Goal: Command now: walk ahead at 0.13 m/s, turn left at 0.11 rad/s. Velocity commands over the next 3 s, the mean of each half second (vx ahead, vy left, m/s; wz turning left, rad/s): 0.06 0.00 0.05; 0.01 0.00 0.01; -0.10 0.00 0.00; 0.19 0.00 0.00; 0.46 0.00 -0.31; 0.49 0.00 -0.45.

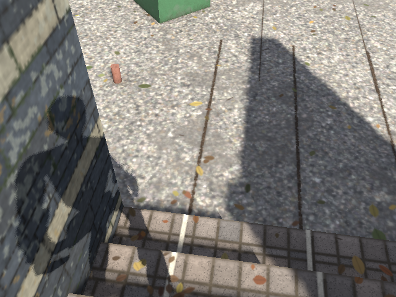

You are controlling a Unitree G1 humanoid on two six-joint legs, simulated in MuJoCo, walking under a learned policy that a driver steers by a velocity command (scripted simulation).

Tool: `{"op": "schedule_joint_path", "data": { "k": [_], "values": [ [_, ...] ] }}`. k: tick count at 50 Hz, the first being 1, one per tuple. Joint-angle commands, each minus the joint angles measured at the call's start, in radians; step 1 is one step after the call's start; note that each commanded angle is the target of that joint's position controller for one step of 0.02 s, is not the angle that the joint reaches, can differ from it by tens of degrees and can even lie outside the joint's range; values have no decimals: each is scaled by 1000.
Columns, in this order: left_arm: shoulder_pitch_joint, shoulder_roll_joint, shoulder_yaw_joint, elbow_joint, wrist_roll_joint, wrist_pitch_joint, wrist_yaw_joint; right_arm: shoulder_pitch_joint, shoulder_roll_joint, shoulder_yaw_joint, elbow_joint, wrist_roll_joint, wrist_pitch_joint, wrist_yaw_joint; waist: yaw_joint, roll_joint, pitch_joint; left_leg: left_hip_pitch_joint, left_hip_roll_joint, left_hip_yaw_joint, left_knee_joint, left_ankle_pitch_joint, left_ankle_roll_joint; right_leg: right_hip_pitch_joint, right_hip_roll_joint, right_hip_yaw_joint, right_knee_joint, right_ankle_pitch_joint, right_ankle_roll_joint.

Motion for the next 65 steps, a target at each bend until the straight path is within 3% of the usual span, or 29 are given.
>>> {"op": "schedule_joint_path", "data": {
  "k": [1, 2, 3, 4, 5, 6, 7, 8, 9, 10, 11, 12, 13, 14, 17, 20, 25, 34, 56, 58, 59, 60, 62, 65],
  "values": [
    [-9, 10, -26, -16, -26, -51, 22, 269, 50, 25, 13, -38, 14, 30, -94, -79, 60, 141, 94, 29, -217, 360, -37, -273, -171, 95, -52, 576, -190],
    [-86, 66, -19, -61, -16, -64, 30, 249, 22, 16, 23, -49, 20, 46, -88, 62, 30, 259, 115, 40, -499, 616, -35, -359, -125, 40, -54, 413, -169],
    [-122, 113, -15, -55, -21, -72, 25, 219, 3, 3, 23, -41, 20, 56, -103, 22, 37, 415, 103, 92, -647, 632, -50, -450, -105, 35, -63, 346, -128],
    [-130, 148, -8, -43, -36, -78, 16, 176, -39, -13, -1, -23, 21, 57, -101, -36, 30, 485, 74, 118, -699, 565, -61, -452, -130, 87, -50, 326, -107],
    [-139, 177, -5, -39, -46, -76, -4, 202, -64, -32, 6, -20, 13, 48, -124, -95, -8, 576, 58, 109, -669, 551, -53, -441, -154, 117, 4, 381, -94],
    [-170, 175, -8, -51, -61, -74, -24, 228, -98, -53, 9, -5, -3, 33, -153, -59, -29, 598, 51, 89, -818, 536, -49, -344, -179, 133, 43, 417, -69],
    [-161, 148, -16, -53, -76, -70, -41, 209, -141, -72, 22, 7, -21, 14, -144, -30, -52, 613, 56, 75, -938, 603, -26, -238, -184, 171, 95, 467, -29],
    [-19, 144, 6, -49, -94, -54, -44, 72, -191, -71, -10, 29, -28, 6, -5, 53, -107, 560, 89, 44, -1042, 765, 28, -64, -134, 142, 85, 296, 26],
    [139, 184, 31, -18, -95, -37, -26, -36, -221, -79, -36, 22, -28, 10, 84, 76, -105, 549, 103, 36, -1088, 695, 98, -9, -88, 116, 51, 84, 34],
    [109, 190, 41, -27, -86, -21, -12, -78, -198, -80, -41, 14, -25, 9, 78, 49, -64, 511, 92, 49, -1135, 489, 91, -10, -67, 97, 37, -104, 32],
    [64, 142, 39, -33, -91, -17, 3, -95, -170, -78, -43, 15, -27, 7, 77, 24, -15, 447, 84, 49, -1180, 334, 86, -7, -58, 91, 34, -160, 19],
    [69, 110, 35, -36, -86, -14, 15, -93, -120, -66, -27, 32, -26, 22, 86, 86, 29, 353, 104, -5, -1239, 180, 101, 42, -30, 21, 31, -227, 47],
    [62, 89, 34, -19, -95, -13, 13, -83, -118, -66, -15, 46, -25, 35, 76, 60, 69, 326, 108, -5, -1270, 152, 92, 73, -19, 18, 19, -210, 60],
    [27, 75, 31, -26, -93, -15, 11, -103, -163, -84, -20, 48, -26, 37, 62, 49, 65, 332, 98, 19, -1253, 197, 87, 95, -17, 31, 9, -132, 55],
    [-24, 112, 50, -30, -91, -25, 11, -88, -147, -91, -17, 29, -27, 27, 28, 24, -20, 436, 71, 86, -1185, 440, 72, 157, -21, 38, -9, 141, 27],
    [-43, 122, 57, -28, -90, -28, 12, -106, -164, -99, -27, 27, -15, 17, 19, 35, -24, 470, 65, 103, -1175, 539, 73, 165, -17, 35, -5, 209, 39],
    [-58, 147, 69, -16, -84, -26, 17, -122, -184, -112, -23, 26, -11, 17, 14, 26, -9, 510, 62, 109, -1187, 555, 76, 148, -11, 31, -10, 186, 52],
    [-75, 150, 78, 8, -80, -18, 25, -161, -191, -120, 1, 24, -16, 10, 22, 15, -2, 544, 51, 121, -1202, 543, 79, 146, -16, 29, -12, 166, 48],
    [-47, 144, 81, 66, -76, -9, 20, -120, -185, -116, 99, 21, -6, -7, 22, 6, 46, 538, 38, 148, -1240, 446, 69, 180, -11, 37, -45, 142, 33],
    [-54, 142, 79, 65, -76, -10, 21, -130, -182, -113, 98, 21, -8, -9, 20, 6, 34, 542, 35, 153, -1215, 547, 66, 182, -9, 36, -23, 243, 34],
    [-71, 108, 58, 74, 4, 35, 58, -142, -101, -84, 118, 40, 41, -82, 8, 65, -33, 607, 124, 81, -1178, 718, 47, 197, -146, 104, 41, 478, 25],
    [-50, 118, 63, 74, -17, 56, 72, -121, -105, -77, 125, 61, 62, -110, 12, 51, -49, 614, 130, 68, -1153, 799, 52, 202, -153, 111, 70, 559, 22],
    [-71, 152, 68, 58, -42, 77, 84, -149, -161, -85, 109, 62, 84, -126, 15, 8, -51, 588, 130, 67, -1109, 831, 75, 169, -145, 104, 119, 566, 8],
    [-79, 145, 63, 33, -41, 98, 93, -168, -171, -86, 93, 51, 105, -129, 17, -17, -58, 529, 127, 65, -1077, 765, 105, 119, -140, 103, 145, 495, -18]
  ]
}}
Next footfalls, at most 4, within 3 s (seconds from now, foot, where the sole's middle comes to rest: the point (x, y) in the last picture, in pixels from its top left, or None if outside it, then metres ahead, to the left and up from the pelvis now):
0.14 left None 0.10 0.15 -0.77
1.68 right None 0.00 -0.08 -0.65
1.84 right None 0.03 -0.12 -0.77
2.14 left None -0.13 0.19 -0.62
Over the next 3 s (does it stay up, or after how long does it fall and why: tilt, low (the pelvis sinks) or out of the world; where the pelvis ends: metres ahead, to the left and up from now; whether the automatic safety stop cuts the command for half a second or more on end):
stays up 0.24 0.08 -0.11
